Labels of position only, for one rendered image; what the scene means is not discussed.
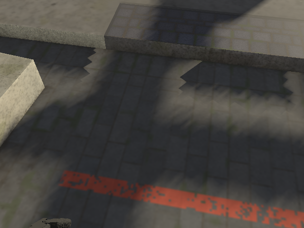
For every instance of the robot left hand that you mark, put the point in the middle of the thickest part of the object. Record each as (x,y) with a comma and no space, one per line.
(52,223)

